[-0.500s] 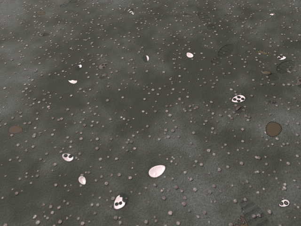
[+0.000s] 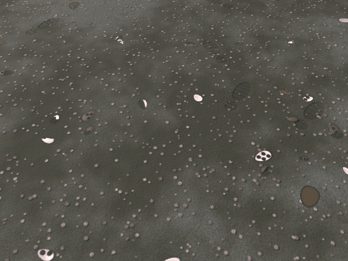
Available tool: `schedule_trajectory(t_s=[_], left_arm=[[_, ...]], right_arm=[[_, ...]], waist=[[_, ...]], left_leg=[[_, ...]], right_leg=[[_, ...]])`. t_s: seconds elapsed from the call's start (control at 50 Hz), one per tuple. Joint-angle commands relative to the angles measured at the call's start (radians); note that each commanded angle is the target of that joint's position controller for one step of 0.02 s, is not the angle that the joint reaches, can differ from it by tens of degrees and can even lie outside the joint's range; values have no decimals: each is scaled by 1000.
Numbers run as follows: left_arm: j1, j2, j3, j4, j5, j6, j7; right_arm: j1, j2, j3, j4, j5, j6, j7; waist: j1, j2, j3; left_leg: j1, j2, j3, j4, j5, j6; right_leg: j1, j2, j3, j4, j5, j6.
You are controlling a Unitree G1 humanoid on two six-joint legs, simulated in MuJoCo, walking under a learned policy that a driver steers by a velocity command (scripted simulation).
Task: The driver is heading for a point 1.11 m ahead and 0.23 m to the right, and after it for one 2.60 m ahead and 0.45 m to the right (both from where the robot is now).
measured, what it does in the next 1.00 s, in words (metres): walks ahead: right foot, then left foot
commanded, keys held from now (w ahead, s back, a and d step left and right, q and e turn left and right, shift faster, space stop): w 0.74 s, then w+e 0.26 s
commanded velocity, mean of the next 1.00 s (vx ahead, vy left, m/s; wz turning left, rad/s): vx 0.50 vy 0.00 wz -0.06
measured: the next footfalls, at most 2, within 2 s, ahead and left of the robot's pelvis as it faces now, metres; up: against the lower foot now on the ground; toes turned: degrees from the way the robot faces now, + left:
right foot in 0.26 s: +0.31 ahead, -0.16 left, +0.00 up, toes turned -3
left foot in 0.80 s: +0.61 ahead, +0.08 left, +0.00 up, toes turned +1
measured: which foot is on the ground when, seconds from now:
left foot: down 0.00-0.28, up 0.30-0.78, down 0.80-1.00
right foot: up 0.00-0.24, down 0.26-0.80, up 0.82-1.00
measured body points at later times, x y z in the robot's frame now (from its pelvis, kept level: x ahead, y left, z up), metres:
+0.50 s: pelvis +0.27 -0.08 +0.00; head +0.29 -0.09 +0.45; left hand +0.32 +0.20 -0.12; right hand +0.40 -0.35 -0.12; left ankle +0.33 +0.10 -0.67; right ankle +0.27 -0.16 -0.75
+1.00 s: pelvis +0.54 -0.01 -0.01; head +0.57 +0.00 +0.44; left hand +0.64 +0.27 -0.14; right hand +0.62 -0.28 -0.12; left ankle +0.57 +0.08 -0.75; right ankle +0.51 -0.17 -0.66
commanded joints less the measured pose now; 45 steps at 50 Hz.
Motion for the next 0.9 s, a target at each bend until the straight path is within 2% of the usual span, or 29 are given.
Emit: schedule_trajectory(t_s=[0.02, 0.06, 0.12, 0.18, 0.22, 0.24, 0.26, 0.28, 0.3, 0.32, 0.34, 0.36, 0.38, 0.4, 0.44, 0.48, 0.52, 0.6, 0.68, 0.74, 0.76, 0.78, 0.8, 0.82, 0.84, 0.86, 0.88, 0.9], left_arm=[[-25, 29, 4, -55, 3, -7, -4], [-93, 20, -2, -73, -1, -13, -11], [-180, 27, -4, -105, -9, -19, -24], [-208, 47, 0, -131, -11, -27, -40], [-143, 73, 11, -120, -9, -33, -42], [-36, 100, 29, -87, -5, -33, -38], [133, 158, 54, -42, 1, -33, -29], [261, 266, 79, -26, 17, -28, -21], [306, 226, 69, -9, -1, -21, -26], [251, 164, 48, -18, -7, -21, -26], [175, 132, 37, -34, -4, -20, -23], [110, 104, 27, -42, 3, -20, -26], [70, 78, 20, -47, 12, -25, -28], [50, 68, 18, -47, 16, -29, -30], [57, 83, 23, -33, 10, -41, -29], [84, 104, 30, -14, 9, -44, -20], [114, 112, 32, 3, 6, -39, -11], [174, 127, 34, 34, -5, -29, 0], [241, 137, 38, 74, -12, -10, 4], [236, 151, 46, 88, -17, 4, 10], [229, 157, 48, 89, -19, 8, 11], [207, 160, 47, 87, -21, 13, 12], [200, 135, 37, 80, -15, 15, 13], [209, 74, 12, 50, 12, 12, 13], [336, -32, -15, 49, -7, -10, 6], [262, 93, 14, 62, -33, -23, 4], [176, 130, 28, 34, -48, -29, 3], [138, 115, 28, 30, -42, -27, 9]], right_arm=[[-51, -151, -33, -59, 5, -16, -13], [-19, -166, -36, -40, 11, -12, -17], [38, -180, -39, -5, 19, -2, -19], [53, -191, -44, 18, 24, 13, -25], [33, -203, -47, 24, 25, 24, -29], [18, -196, -43, 23, 25, 29, -31], [22, -159, -28, 13, 14, 31, -34], [122, -67, 4, -14, 0, 13, -29], [128, -54, 11, -2, 8, -9, -23], [40, -154, -15, -18, 35, -22, -17], [-41, -161, -16, -42, 42, -25, -17], [-76, -150, -16, -47, 27, -21, -21], [-69, -141, -22, -45, 16, -10, -25], [-45, -124, -21, -35, 15, 2, -26], [-30, -93, -17, -28, 12, 20, -29], [-87, -91, -17, -47, 5, 24, -33], [-148, -81, -14, -62, 1, 20, -30], [-281, -54, -2, -92, 9, 9, -15], [-387, -57, 3, -132, 18, 0, 7], [-387, -81, -1, -146, 19, -9, 22], [-353, -98, -9, -140, 17, -12, 22], [-261, -122, -24, -116, 13, -15, 18], [-94, -175, -50, -67, 8, -17, 8], [92, -257, -71, -39, -7, -13, -6], [106, -291, -74, -21, -7, -7, 0], [85, -188, -49, -34, 1, -7, -2], [17, -150, -37, -40, 3, -10, -7], [-53, -128, -28, -45, -1, -13, -7]], waist=[[28, 98, 22], [2, 97, 35], [-32, 101, 53], [-24, 116, 59], [22, 135, 23], [80, 126, -40], [144, 88, -163], [137, -118, -330], [149, -239, -410], [157, -137, -269], [136, -78, -159], [104, -22, -80], [68, -38, -45], [43, -53, -35], [24, -47, -26], [29, -20, 0], [46, -9, 11], [94, -11, 42], [129, -12, 76], [103, -32, 68], [79, -41, 46], [21, -43, -6], [-53, -21, -116], [-108, 119, -287], [-35, 376, -398], [-77, 242, -320], [-67, 198, -182], [-34, 127, -115]], left_leg=[[-21, 255, -157, -158, 191, 169], [-9, 245, -126, -155, 172, 152], [65, 275, -132, -127, 141, 145], [158, 320, -153, -68, 180, 125], [187, 320, -147, 13, 334, 102], [173, 279, -109, 140, 486, 79], [64, 224, -61, 360, 458, 45], [-317, 96, -4, 758, 111, -27], [-528, 7, -114, 953, -419, -44], [-634, 73, -165, 1040, -388, -28], [-649, 126, -133, 1016, -295, -14], [-611, 163, -115, 954, -217, -17], [-545, 194, -123, 892, -163, -19], [-487, 205, -124, 864, -134, -23], [-464, 210, -114, 816, -87, -38], [-518, 216, -113, 726, -3, -57], [-546, 213, -108, 614, 104, -66], [-506, 177, -70, 391, 258, -65], [-522, 151, -60, 280, 228, -50], [-482, 133, -57, 230, 126, -14], [-405, 114, -45, 216, 92, -1], [-263, 81, -19, 186, 88, 19], [-8, 90, -27, 197, 118, 50], [316, 307, -261, 232, 143, 113], [576, 492, -696, 101, -77, 244], [505, 462, -682, 46, -198, 203], [375, 434, -527, 23, -170, 157], [241, 398, -425, -10, -93, 136]], right_leg=[[-2, -10, 7, -161, 177, 7], [31, 14, -13, -272, 252, 4], [33, 35, -22, -360, 251, -6], [33, 48, -19, -419, 154, -40], [145, 79, -50, -453, 92, -69], [299, 112, -82, -480, 95, -92], [561, 63, -33, -446, 137, -133], [976, -196, 351, -440, 93, -276], [1076, -280, 690, -618, -86, -349], [978, -244, 599, -648, -199, -295], [834, -209, 468, -664, -174, -258], [687, -171, 371, -698, -98, -245], [585, -138, 307, -730, -30, -232], [522, -115, 262, -761, 8, -228], [476, -103, 196, -801, 91, -241], [484, -103, 151, -824, 165, -249], [513, -89, 105, -832, 205, -235], [542, -62, 33, -839, 189, -204], [653, -107, 39, -798, 186, -201], [731, -145, 52, -732, 284, -180], [731, -142, 59, -684, 386, -170], [715, -114, 42, -581, 536, -153], [626, -57, 10, -391, 559, -124], [399, 22, -38, -55, 227, -84], [40, 181, 6, 234, -407, -40], [-56, 125, 111, 336, -405, -46], [-102, 81, 91, 338, -309, -55], [-61, 36, 72, 301, -220, -50]])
